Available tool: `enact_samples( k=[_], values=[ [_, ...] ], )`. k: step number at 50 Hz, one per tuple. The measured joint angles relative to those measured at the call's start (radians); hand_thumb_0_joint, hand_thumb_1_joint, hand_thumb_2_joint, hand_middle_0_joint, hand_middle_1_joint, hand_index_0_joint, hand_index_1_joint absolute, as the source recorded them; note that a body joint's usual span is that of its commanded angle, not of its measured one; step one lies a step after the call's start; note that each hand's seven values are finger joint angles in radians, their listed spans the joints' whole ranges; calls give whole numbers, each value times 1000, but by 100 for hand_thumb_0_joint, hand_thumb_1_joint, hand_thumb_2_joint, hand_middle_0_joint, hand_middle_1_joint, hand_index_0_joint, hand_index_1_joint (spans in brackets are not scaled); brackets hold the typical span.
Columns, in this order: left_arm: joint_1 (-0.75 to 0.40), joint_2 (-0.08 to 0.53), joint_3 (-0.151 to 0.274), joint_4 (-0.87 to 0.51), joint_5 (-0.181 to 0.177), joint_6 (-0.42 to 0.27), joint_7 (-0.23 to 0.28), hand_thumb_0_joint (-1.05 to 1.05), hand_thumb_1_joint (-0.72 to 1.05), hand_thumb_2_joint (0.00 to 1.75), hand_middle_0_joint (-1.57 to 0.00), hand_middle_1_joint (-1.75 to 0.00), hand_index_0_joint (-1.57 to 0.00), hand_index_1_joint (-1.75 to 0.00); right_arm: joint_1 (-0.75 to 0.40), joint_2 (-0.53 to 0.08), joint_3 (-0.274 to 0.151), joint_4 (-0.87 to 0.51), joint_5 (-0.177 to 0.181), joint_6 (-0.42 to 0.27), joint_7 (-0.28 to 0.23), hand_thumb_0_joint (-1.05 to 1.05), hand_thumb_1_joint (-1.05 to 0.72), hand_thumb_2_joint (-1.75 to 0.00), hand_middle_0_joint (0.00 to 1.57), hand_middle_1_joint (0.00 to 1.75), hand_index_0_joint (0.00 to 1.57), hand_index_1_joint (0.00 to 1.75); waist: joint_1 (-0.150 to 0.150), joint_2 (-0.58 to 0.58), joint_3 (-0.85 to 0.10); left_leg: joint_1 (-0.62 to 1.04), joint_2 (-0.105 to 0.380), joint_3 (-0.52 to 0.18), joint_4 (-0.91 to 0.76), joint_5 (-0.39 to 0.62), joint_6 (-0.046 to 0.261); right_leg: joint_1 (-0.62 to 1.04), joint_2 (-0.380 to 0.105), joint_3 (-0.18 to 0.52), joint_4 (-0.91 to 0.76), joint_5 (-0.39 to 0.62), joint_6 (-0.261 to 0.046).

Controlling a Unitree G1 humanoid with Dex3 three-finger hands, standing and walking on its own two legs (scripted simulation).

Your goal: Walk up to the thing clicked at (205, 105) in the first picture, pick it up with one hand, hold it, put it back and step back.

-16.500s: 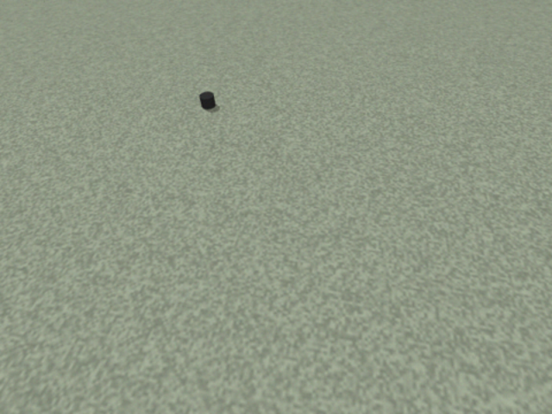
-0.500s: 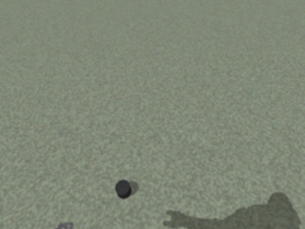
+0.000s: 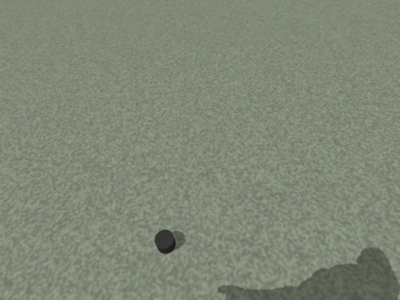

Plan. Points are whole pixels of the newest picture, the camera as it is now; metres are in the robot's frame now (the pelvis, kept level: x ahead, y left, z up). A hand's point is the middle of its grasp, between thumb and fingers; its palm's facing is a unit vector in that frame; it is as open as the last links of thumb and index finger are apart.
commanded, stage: stand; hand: left
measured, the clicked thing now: (165, 241) +0.50 +0.25 -0.74
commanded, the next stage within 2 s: walk up in 1.68 s
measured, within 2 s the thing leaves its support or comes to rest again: neither
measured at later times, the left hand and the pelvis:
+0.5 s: hand out of the picture +0.11 +0.25 -0.15, palm faces +0.00 -0.94 -0.35, open 7.4 cm; pelvis +0.02 -0.01 +0.00, yaw +1 degrees
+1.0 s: hand out of the picture +0.08 +0.25 -0.15, palm faces +0.00 -0.94 -0.35, open 7.4 cm; pelvis +0.01 -0.01 +0.00, yaw +0 degrees
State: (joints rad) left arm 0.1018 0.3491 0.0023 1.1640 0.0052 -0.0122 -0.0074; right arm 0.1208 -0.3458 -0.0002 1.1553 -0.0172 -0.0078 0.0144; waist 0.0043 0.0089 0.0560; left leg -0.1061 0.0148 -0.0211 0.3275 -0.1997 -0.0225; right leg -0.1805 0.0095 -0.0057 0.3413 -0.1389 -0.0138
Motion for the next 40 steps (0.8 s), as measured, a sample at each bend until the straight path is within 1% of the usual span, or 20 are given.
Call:
enact_samples(
  k=[10,21,40],
  values=[
    [-23,-6,-3,-11,-1,-3,2,1,90,89,-20,-30,-21,-29,-17,-5,6,-10,3,-6,-6,1,-90,-90,20,30,20,30,-4,3,-11,16,2,-6,-11,-10,-3,13,1,-7,0,-18,-2],
    [-43,-6,4,-15,0,-2,4,1,90,89,-20,-30,-21,-29,-31,-7,11,-22,4,-6,-12,0,-90,-90,20,30,20,30,-3,6,-13,38,8,-11,-26,-11,-8,35,6,-12,-12,-22,-6],
    [-22,-5,10,-5,0,4,4,1,90,89,-20,-30,-21,-29,-9,-5,10,-24,3,0,-11,1,-90,-90,20,30,20,30,-1,6,-10,43,15,-13,-27,-6,-15,42,14,-15,-16,-15,-14]
  ],
)
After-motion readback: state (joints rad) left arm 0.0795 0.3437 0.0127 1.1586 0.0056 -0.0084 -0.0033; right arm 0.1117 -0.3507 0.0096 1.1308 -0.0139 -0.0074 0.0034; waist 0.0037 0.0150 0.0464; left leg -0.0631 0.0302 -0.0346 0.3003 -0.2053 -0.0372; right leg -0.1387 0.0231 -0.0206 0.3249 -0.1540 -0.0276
